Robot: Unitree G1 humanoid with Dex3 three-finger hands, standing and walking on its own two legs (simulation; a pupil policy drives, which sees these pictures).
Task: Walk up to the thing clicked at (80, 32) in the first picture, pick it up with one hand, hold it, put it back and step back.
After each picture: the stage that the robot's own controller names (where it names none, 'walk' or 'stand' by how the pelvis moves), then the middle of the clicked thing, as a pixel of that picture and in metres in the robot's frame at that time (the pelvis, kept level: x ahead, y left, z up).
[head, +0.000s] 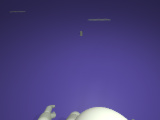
stand; (81, 33) +2.11 +0.38 -0.72
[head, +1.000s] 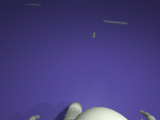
walk; (93, 35) +1.98 +0.11 -0.69
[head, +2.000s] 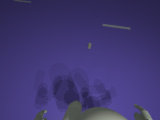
walk; (89, 45) +1.38 +0.08 -0.69
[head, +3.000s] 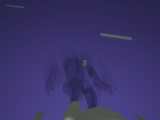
walk; (84, 63) +0.92 +0.13 -0.70
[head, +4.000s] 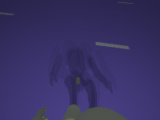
walk; (77, 80) +0.60 +0.17 -0.70
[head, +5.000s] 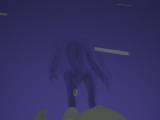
stand; (75, 92) +0.42 +0.14 -0.71
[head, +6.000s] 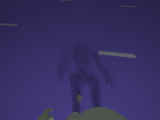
stand; (79, 98) +0.37 +0.15 -0.72
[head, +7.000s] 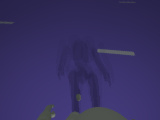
stand; (78, 97) +0.36 +0.16 -0.72
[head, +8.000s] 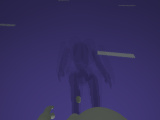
stand; (78, 99) +0.36 +0.16 -0.73
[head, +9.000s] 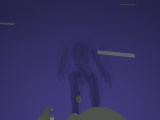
stand; (78, 99) +0.35 +0.16 -0.73
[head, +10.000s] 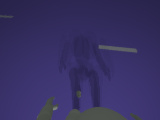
go down; (78, 94) +0.36 +0.15 -0.72
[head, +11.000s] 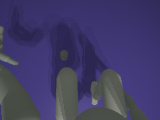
go down; (64, 55) +0.45 +0.19 -0.29
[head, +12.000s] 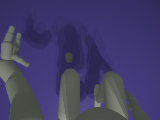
close in; (69, 57) +0.45 +0.18 -0.30
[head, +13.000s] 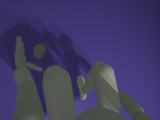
close in; (39, 51) +0.44 +0.23 -0.22
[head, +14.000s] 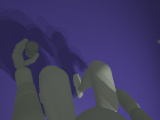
close; (31, 50) +0.44 +0.24 -0.22
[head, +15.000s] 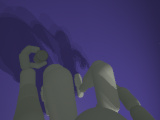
lift; (40, 57) +0.39 +0.20 -0.23
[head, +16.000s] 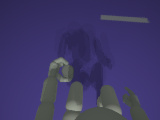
lift; (68, 73) +0.31 +0.17 +0.00
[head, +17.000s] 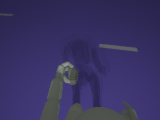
hold; (73, 76) +0.30 +0.14 +0.02
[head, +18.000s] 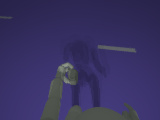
hold; (73, 77) +0.30 +0.15 +0.01
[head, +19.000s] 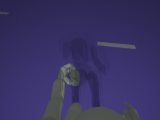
crouch; (75, 78) +0.30 +0.13 -0.01
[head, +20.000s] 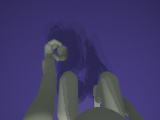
crouch; (62, 53) +0.44 +0.18 -0.08
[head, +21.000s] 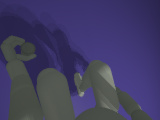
lower; (28, 51) +0.43 +0.25 -0.22
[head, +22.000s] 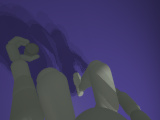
lower; (31, 51) +0.43 +0.24 -0.23
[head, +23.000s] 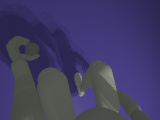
lower; (31, 51) +0.43 +0.24 -0.23
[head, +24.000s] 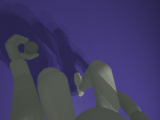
lower; (30, 50) +0.43 +0.24 -0.23
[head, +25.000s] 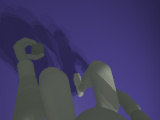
loosen; (37, 51) +0.43 +0.21 -0.23
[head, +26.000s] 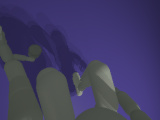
withdraw; (34, 52) +0.43 +0.22 -0.24
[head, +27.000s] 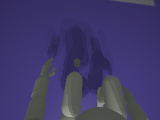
walk; (77, 62) +0.45 +0.15 -0.37
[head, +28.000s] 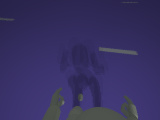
stand; (80, 97) +0.36 +0.11 -0.66
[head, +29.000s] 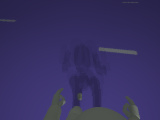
stand; (79, 96) +0.38 +0.13 -0.67
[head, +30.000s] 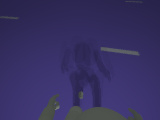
stand; (80, 95) +0.38 +0.12 -0.69
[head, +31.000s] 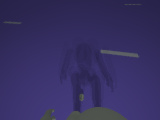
walk; (81, 97) +0.38 +0.12 -0.72
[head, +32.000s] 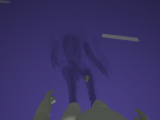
walk; (86, 78) +0.53 +0.02 -0.70
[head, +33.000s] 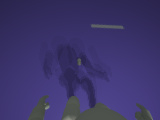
walk; (79, 62) +0.78 +0.19 -0.69
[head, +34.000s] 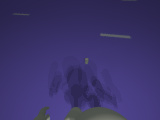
stand; (86, 61) +1.05 +0.14 -0.70
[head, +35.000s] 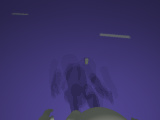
stand; (86, 61) +1.04 +0.12 -0.72
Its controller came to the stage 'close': yes
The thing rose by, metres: 0.73
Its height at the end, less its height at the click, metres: +0.00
